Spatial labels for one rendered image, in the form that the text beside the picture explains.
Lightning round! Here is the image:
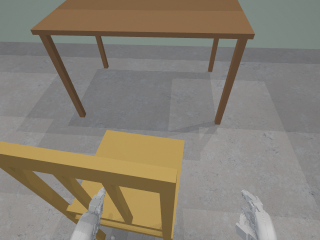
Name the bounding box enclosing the robot right hand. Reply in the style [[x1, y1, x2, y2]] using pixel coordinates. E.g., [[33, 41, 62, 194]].
[[236, 189, 277, 240]]

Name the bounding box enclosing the table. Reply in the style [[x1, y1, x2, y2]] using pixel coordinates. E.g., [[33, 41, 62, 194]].
[[30, 0, 255, 125]]

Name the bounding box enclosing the chair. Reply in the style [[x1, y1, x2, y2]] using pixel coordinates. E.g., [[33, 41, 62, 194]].
[[0, 130, 185, 240]]

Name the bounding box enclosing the robot left hand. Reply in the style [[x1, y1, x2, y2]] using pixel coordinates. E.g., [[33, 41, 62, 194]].
[[70, 187, 106, 240]]

